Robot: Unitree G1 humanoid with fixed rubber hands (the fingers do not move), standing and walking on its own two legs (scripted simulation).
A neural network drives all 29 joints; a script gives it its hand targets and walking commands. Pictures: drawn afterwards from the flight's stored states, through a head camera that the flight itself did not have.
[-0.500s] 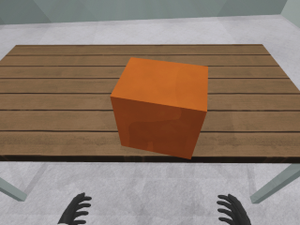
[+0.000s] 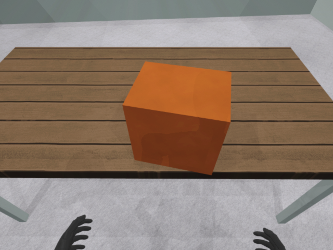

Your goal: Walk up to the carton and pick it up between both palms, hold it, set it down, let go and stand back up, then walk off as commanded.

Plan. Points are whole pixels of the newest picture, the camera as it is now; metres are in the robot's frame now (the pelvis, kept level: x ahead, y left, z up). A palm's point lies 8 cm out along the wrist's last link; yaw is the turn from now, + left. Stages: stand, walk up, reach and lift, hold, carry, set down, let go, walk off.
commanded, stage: stand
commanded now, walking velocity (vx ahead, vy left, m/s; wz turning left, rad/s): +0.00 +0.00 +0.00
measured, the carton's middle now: (179, 119) +0.48 -0.01 +0.01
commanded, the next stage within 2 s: walk off in 0.48 s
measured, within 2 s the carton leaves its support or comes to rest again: neither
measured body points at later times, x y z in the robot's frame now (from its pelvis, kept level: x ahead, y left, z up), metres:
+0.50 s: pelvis +0.00 +0.00 +0.00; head +0.01 +0.00 +0.45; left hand +0.12 +0.27 -0.10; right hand +0.13 -0.27 -0.10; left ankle +0.03 +0.11 -0.74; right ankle -0.04 -0.14 -0.74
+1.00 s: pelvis -0.08 -0.06 -0.02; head -0.03 -0.07 +0.43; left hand +0.04 +0.26 -0.11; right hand +0.01 -0.34 -0.15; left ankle +0.03 +0.11 -0.74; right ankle -0.10 -0.16 -0.72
